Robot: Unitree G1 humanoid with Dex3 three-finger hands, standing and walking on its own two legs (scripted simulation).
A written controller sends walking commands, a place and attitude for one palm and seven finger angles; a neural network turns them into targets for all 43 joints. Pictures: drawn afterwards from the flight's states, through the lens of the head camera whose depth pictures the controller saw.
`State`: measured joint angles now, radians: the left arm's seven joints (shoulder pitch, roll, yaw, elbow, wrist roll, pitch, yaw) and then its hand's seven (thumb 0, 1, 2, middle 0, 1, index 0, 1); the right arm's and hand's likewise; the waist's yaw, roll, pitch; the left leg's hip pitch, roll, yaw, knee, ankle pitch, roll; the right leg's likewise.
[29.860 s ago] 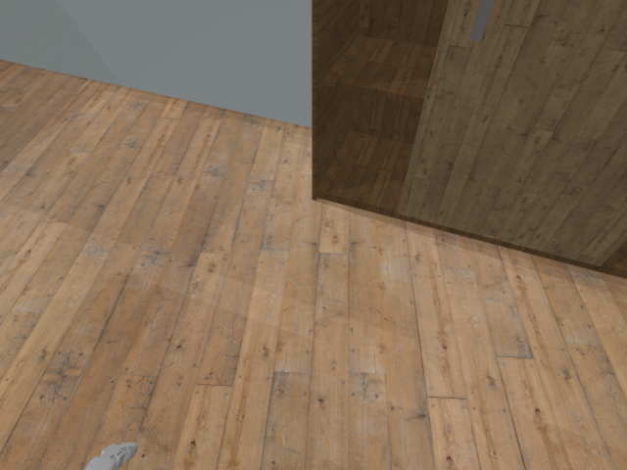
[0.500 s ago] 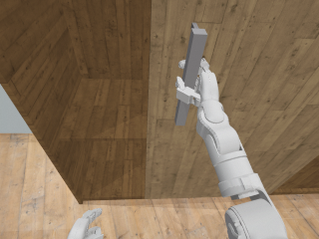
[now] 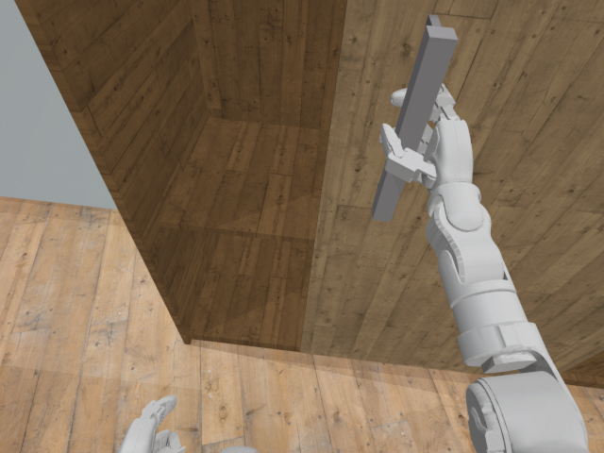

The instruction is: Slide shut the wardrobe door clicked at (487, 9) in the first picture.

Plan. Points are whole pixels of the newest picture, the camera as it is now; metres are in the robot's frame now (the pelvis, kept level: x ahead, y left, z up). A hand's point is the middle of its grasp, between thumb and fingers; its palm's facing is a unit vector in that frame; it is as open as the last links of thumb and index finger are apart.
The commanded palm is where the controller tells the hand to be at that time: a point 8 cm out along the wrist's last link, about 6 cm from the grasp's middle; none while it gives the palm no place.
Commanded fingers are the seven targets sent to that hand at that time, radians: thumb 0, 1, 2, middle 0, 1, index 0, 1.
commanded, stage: step sideways, sliding the door along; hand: right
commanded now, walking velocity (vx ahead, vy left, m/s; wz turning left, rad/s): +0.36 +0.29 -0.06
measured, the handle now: (403, 132) +0.48 -0.09 +0.19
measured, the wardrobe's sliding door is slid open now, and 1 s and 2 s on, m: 0.37 0.28 0.07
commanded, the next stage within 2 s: none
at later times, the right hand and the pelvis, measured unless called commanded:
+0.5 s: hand (376, 148) +0.43 -0.05 +0.19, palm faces +0.23 +0.97 -0.10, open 6.4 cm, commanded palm +0.42 -0.03 +0.20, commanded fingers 0.00 -0.90 -0.90 0.45 1.40 0.45 1.40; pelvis +0.04 +0.12 +0.00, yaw -6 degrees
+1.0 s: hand (311, 143) +0.44 +0.03 +0.19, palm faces +0.17 +0.98 -0.08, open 6.6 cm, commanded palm +0.42 +0.04 +0.20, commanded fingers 0.00 -0.90 -0.90 0.45 1.40 0.45 1.40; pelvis +0.07 +0.16 -0.01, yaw -10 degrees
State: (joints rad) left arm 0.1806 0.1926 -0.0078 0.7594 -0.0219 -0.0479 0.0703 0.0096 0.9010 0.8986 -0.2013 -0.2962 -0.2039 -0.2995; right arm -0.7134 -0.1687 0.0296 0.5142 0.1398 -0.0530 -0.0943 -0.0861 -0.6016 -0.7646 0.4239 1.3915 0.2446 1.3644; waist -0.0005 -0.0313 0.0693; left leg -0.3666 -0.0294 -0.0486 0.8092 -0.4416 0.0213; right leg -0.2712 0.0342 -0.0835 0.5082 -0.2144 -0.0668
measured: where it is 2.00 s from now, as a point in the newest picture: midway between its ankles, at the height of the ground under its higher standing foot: outside the picture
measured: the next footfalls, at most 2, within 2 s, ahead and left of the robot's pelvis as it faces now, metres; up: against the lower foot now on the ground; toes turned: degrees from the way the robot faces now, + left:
left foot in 0.12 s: +0.12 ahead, +0.17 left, +0.00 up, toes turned +3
right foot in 1.16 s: +0.10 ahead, -0.01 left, +0.00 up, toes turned -14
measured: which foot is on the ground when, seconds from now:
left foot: up 0.00-0.10, down 0.12-1.00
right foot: down 0.00-0.98, up 1.00-1.00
